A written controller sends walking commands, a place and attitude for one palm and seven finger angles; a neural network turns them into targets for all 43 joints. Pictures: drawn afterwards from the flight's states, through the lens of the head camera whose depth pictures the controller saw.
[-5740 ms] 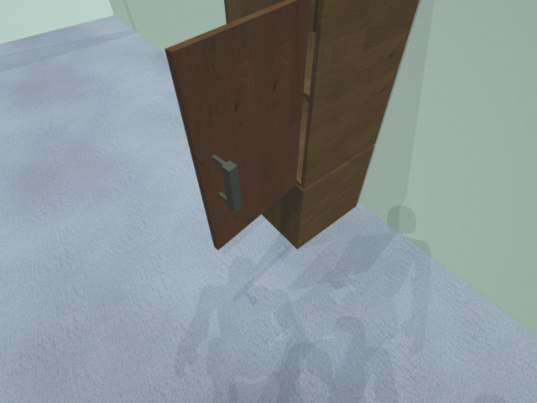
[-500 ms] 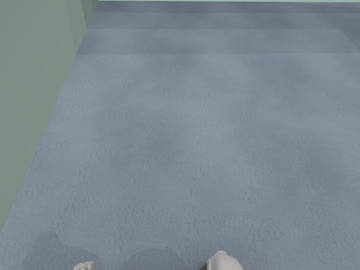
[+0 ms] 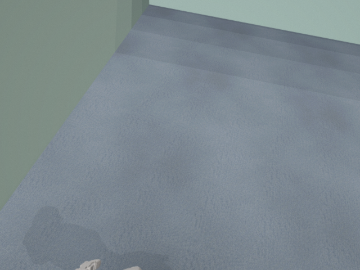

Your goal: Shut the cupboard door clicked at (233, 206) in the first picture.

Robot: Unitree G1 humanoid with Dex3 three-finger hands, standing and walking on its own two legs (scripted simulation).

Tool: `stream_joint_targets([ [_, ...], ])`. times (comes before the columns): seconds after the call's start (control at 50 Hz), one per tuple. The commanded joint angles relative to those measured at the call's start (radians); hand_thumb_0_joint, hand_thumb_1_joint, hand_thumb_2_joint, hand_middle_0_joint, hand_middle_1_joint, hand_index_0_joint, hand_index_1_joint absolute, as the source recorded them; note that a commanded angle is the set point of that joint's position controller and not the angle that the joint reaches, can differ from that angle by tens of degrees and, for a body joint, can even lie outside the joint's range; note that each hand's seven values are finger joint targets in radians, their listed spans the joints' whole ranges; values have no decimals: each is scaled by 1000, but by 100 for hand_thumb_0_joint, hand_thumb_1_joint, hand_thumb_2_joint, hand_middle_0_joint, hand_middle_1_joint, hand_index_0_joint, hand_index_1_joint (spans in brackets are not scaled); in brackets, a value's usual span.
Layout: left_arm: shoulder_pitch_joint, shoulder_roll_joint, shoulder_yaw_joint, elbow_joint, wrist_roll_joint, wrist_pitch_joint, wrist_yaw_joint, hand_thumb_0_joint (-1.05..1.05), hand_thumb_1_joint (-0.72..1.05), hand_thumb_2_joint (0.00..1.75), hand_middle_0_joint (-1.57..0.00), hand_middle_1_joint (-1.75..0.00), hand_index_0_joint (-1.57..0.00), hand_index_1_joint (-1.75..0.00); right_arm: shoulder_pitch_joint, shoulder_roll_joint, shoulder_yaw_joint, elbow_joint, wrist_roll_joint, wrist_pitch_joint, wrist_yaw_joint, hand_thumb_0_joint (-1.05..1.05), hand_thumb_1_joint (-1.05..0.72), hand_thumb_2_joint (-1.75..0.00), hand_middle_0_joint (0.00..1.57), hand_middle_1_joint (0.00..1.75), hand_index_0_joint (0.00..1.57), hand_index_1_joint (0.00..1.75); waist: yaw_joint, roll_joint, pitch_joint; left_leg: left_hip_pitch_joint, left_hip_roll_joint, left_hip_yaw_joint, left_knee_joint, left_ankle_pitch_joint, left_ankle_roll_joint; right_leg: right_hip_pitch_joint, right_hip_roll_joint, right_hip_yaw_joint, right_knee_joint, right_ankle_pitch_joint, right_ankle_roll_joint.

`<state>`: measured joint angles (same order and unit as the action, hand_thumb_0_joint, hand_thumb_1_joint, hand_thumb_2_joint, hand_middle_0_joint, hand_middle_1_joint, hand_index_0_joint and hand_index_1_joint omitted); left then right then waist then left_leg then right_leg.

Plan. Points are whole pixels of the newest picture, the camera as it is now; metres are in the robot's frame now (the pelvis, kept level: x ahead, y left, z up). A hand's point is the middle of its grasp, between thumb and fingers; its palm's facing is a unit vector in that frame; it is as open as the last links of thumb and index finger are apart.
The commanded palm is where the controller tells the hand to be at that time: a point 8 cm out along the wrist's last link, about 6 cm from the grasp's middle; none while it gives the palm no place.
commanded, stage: walk to a spot facing it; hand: left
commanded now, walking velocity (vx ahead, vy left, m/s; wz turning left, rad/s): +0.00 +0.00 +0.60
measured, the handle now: out of the picture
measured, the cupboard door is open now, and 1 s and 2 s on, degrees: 98 98 98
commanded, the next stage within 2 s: none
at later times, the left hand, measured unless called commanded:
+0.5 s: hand out of the picture +0.06 +0.16 -0.14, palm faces +0.28 -0.91 -0.30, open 7.4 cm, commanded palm none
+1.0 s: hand out of the picture -0.03 +0.17 -0.16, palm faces +0.59 -0.77 -0.25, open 7.4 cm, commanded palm none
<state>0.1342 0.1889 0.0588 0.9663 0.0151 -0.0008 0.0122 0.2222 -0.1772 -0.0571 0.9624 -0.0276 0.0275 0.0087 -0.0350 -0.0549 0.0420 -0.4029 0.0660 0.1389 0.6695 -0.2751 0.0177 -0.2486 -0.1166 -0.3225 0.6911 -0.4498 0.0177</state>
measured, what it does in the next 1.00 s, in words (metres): steps on the spot, turning left: right foot, then left foot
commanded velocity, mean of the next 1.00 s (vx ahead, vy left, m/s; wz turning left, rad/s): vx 0.00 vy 0.00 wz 0.60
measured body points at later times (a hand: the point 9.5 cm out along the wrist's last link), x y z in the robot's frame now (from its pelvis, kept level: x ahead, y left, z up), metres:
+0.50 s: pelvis +0.03 -0.07 +0.01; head +0.08 -0.07 +0.46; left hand +0.04 +0.21 -0.12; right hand +0.18 -0.31 -0.14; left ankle +0.02 +0.07 -0.68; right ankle +0.05 -0.19 -0.72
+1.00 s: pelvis +0.04 -0.06 +0.02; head +0.07 +0.00 +0.46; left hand -0.06 +0.21 -0.14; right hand +0.28 -0.20 -0.11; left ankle -0.01 +0.03 -0.72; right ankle +0.11 -0.21 -0.64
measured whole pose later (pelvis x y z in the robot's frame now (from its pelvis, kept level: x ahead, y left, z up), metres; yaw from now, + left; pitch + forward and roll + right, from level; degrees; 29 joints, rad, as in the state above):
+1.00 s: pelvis +0.04 -0.06 +0.02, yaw +36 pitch +1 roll -1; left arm 0.15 0.29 0.07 0.91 0.02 0.06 0.01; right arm 0.11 -0.21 -0.04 0.89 -0.02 0.04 0.00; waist 0.02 -0.05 0.11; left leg -0.30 -0.01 0.00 0.53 -0.26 0.03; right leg -0.49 -0.09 -0.02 1.10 -0.43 0.08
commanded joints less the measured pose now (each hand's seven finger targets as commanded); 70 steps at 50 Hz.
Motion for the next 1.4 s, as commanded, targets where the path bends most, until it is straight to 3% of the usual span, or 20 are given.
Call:
stream_joint_targets([
  [0.0,-75,90,23,-146,6,17,3,0,90,90,-20,-30,-20,-30,193,-267,-55,-30,-4,-15,-30,0,-90,-90,20,30,20,30,-51,245,-127,261,385,-563,-336,437,223,-354,13,299,512,-159,38],
  [0.12,14,105,27,-88,6,29,-5,0,90,90,-20,-30,-20,-30,41,-226,-35,-79,7,-34,-38,0,-90,-90,20,30,20,30,24,158,-163,276,196,-338,-315,437,117,-342,29,334,491,90,73],
  [0.26,-26,118,17,-127,1,34,-3,0,90,90,-20,-30,-20,-30,15,-262,-56,-83,1,-10,-19,0,-90,-90,20,30,20,30,-1,207,-112,212,171,-395,-334,238,131,-227,68,304,187,23,73],
  [0.36,117,147,26,-102,-6,18,3,0,90,90,-20,-30,-20,-30,-89,-263,-67,-124,10,9,-12,0,-90,-90,20,30,20,30,63,211,-116,13,92,-418,-247,124,76,97,110,270,-199,175,47],
  [0.38,169,207,40,-96,4,9,10,0,90,90,-20,-30,-20,-30,-103,-217,-63,-140,19,12,-8,0,-90,-90,20,30,20,30,92,70,-116,-126,12,-355,-122,-21,20,224,-15,393,-366,134,12],
  [0.4,178,307,57,-105,21,-1,17,0,90,90,-20,-30,-20,-30,-106,-141,-52,-166,22,10,-2,0,-90,-90,20,30,20,30,103,-275,-94,-277,-141,-152,158,-272,-70,243,-310,704,-486,123,-97],
  [0.42,133,308,45,-123,11,2,23,0,90,90,-20,-30,-20,-30,-125,-192,-59,-170,13,12,3,0,-90,-90,20,30,20,30,90,-250,-63,-235,-86,-188,386,-341,-57,80,-395,708,-485,195,-158],
  [0.48,0,197,19,-158,4,-4,19,0,90,90,-20,-30,-20,-30,-75,-174,-60,-113,6,35,16,0,-90,-90,20,30,20,30,6,-192,-29,-209,-33,-164,567,-159,-81,37,-211,439,-401,376,-122],
  [0.58,148,190,19,-119,6,-17,22,0,90,90,-20,-30,-20,-30,-163,-129,-31,-133,16,30,21,0,-90,-90,20,30,20,30,67,-116,-88,-197,-36,-82,333,-162,-109,278,-201,294,-285,863,-114],
  [0.72,153,243,42,-100,12,-9,15,0,90,90,-20,-30,-20,-30,-167,-130,-15,-145,19,15,19,0,-90,-90,20,30,20,30,67,-153,-99,23,-62,-2,-31,-104,-71,240,-239,228,-175,890,-103],
  [0.76,108,239,43,-114,-2,-7,9,0,90,90,-20,-30,-20,-30,-51,-182,-31,-118,12,6,16,0,-90,-90,20,30,20,30,-9,-59,-145,270,-43,-35,-222,143,-40,90,-211,157,4,756,-32],
  [0.8,25,136,13,-188,-9,7,3,0,90,90,-20,-30,-20,-30,97,-369,-78,-91,8,0,-1,0,-90,-90,20,30,20,30,-86,359,-201,505,376,-574,-266,837,218,-357,7,191,419,-230,79],
  [0.82,-7,173,17,-201,-1,21,9,0,90,90,-20,-30,-20,-30,106,-363,-72,-75,9,4,-6,0,-90,-90,20,30,20,30,-76,220,-187,452,386,-504,-248,741,254,-362,-12,303,486,-214,59],
  [0.94,38,156,28,-133,6,39,-8,0,90,90,-20,-30,-20,-30,-87,-265,-43,-129,8,-10,-23,0,-90,-90,20,30,20,30,30,210,-85,234,154,-350,-331,330,122,-289,19,325,430,63,70],
  [1.16,70,155,25,-157,-7,14,3,0,90,90,-20,-30,-20,-30,-89,-263,-66,-135,10,5,-14,0,-90,-90,20,30,20,30,57,219,-119,84,87,-459,-204,322,91,86,112,287,-181,177,51],
  [1.18,120,196,36,-147,-4,2,8,0,90,90,-20,-30,-20,-30,-94,-231,-63,-144,19,5,-12,0,-90,-90,20,30,20,30,83,126,-139,-23,32,-423,-127,189,39,234,35,353,-320,244,35],
  [1.2,151,292,56,-144,13,-8,18,0,90,90,-20,-30,-20,-30,-83,-160,-52,-163,27,3,-6,0,-90,-90,20,30,20,30,95,-173,-157,-205,-107,-238,93,-134,-45,352,-236,619,-413,302,-52],
  [1.22,141,317,53,-150,12,-6,21,0,90,90,-20,-30,-20,-30,-98,-178,-55,-173,19,4,-4,0,-90,-90,20,30,20,30,98,-238,-139,-207,-118,-184,346,-374,-63,225,-397,702,-417,435,-156],
  [1.28,15,203,22,-174,3,-5,24,0,90,90,-20,-30,-20,-30,-72,-176,-57,-118,10,33,7,0,-90,-90,20,30,20,30,20,-185,-39,-199,-40,-188,571,-207,-80,104,-233,451,-363,555,-146],
  [1.38,108,195,24,-149,4,-13,25,0,90,90,-20,-30,-20,-30,-132,-130,-29,-125,17,30,20,0,-90,-90,20,30,20,30,59,-129,-90,-172,-36,-91,324,-166,-106,284,-198,281,-281,864,-122],
])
